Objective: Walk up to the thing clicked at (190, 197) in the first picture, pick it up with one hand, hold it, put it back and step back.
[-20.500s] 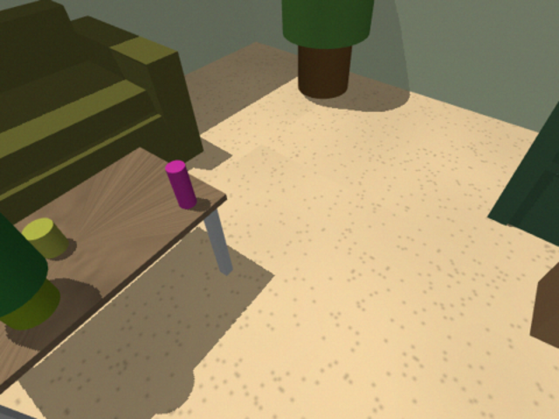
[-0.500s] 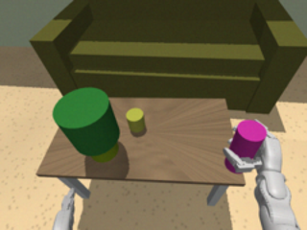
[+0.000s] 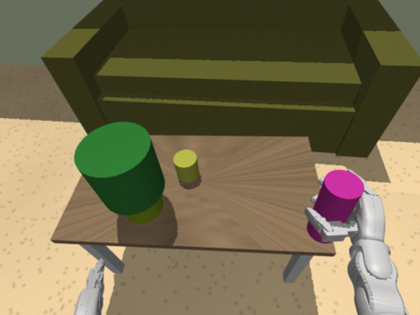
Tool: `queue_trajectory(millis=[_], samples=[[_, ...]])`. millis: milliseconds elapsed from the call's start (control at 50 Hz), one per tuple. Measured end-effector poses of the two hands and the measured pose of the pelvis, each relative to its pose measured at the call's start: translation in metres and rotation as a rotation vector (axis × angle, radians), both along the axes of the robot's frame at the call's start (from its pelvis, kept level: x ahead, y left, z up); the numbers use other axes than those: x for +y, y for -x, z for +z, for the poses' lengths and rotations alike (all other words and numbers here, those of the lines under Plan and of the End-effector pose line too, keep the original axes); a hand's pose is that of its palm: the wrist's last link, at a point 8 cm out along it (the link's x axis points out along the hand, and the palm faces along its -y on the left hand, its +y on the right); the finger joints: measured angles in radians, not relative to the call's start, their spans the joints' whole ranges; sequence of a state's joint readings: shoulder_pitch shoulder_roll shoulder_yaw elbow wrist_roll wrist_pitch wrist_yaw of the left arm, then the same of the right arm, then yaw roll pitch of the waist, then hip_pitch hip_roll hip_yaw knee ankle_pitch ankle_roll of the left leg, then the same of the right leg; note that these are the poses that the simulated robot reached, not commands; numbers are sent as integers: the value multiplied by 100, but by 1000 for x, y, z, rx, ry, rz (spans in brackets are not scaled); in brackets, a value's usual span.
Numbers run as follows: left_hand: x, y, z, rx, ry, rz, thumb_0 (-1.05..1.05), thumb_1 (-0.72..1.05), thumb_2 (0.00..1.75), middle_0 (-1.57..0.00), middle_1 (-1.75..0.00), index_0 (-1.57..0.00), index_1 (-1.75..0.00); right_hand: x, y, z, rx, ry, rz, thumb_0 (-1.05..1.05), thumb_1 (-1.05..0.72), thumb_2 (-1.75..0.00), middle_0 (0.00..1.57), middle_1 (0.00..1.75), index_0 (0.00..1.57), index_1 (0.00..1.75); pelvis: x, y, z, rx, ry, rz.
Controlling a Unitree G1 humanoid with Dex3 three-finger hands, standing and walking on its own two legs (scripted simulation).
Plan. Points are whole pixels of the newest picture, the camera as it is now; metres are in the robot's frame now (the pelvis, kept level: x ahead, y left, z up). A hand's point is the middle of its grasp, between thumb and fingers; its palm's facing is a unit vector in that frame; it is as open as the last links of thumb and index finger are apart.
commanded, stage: hold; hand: right
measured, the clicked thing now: (331, 209) +0.32 -0.17 +0.04
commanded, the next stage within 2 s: crouch in 1.72 s
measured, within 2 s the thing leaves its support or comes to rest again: neither
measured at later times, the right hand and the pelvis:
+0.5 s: hand (329, 208) +0.32 -0.17 +0.05, palm faces +0.17 +0.99 -0.01, open 8.7 cm; pelvis +0.00 +0.00 +0.00, yaw +0 degrees
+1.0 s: hand (329, 209) +0.32 -0.17 +0.04, palm faces +0.17 +0.99 -0.01, open 8.7 cm; pelvis -0.01 +0.00 +0.00, yaw +0 degrees
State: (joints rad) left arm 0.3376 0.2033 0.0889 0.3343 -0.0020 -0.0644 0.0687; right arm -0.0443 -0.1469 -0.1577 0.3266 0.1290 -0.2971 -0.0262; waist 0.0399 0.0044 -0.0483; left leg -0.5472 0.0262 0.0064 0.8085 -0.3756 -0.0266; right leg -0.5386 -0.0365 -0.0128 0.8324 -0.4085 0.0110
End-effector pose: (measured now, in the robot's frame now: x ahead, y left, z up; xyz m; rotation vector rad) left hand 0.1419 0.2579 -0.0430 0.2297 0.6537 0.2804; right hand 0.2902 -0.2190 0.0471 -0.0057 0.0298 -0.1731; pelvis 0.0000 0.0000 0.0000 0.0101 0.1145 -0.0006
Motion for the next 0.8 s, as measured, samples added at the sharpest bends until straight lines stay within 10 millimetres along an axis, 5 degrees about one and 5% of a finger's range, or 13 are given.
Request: queue_trajectory(millis=[800], samples=[[0, 1, -2, -10, 3, 0, -1, -54, 5, -6, -6, -6, -6, 0, 1, 3, -17, 4, 7, 0, 25, -115, 80, 117, 78, 115, 1, 4, 0, -5, 0, -2]])
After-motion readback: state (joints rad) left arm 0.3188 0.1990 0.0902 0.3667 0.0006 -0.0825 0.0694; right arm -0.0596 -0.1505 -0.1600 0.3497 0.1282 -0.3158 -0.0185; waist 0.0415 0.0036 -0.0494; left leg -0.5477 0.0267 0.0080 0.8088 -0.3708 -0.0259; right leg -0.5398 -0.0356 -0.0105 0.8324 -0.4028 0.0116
